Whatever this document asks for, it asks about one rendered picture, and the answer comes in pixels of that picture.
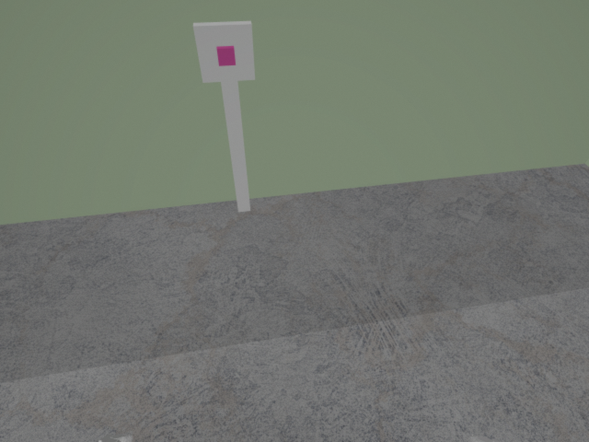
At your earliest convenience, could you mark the button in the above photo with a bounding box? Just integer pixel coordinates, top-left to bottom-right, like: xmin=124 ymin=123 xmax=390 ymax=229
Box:
xmin=216 ymin=46 xmax=236 ymax=66

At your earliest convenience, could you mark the panel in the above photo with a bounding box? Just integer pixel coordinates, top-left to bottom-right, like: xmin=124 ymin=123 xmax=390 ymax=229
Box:
xmin=193 ymin=21 xmax=255 ymax=212

